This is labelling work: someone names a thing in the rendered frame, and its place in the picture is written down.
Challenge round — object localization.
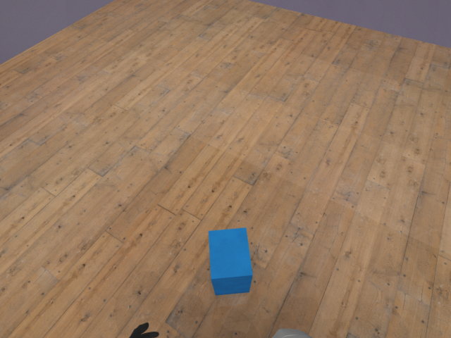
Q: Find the carton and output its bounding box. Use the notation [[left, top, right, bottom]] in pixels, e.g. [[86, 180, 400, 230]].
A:
[[209, 227, 253, 295]]

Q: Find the robot left hand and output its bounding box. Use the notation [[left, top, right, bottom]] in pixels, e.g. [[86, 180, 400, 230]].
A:
[[129, 323, 159, 338]]

